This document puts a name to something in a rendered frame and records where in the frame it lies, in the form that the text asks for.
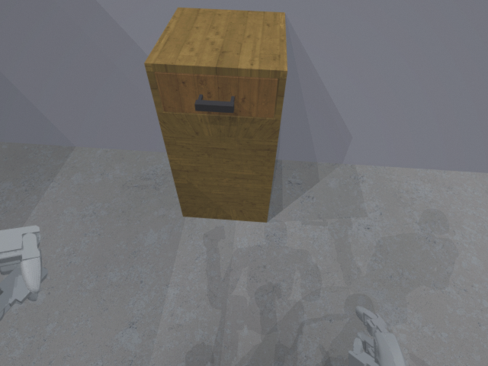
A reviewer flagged handle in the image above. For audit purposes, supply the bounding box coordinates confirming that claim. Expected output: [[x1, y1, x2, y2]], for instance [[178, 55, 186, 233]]
[[194, 95, 235, 113]]

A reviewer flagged cabinet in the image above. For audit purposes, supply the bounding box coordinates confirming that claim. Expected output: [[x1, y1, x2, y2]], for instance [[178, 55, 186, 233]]
[[144, 8, 287, 223]]

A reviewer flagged drawer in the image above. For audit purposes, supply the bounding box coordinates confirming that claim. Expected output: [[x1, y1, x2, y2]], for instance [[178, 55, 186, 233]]
[[155, 72, 278, 118]]

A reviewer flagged robot left hand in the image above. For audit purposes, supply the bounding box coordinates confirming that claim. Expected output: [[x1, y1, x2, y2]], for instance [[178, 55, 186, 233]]
[[0, 226, 48, 321]]

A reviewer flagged robot right hand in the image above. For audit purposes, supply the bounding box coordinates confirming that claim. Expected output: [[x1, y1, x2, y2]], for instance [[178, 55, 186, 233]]
[[348, 306, 406, 366]]

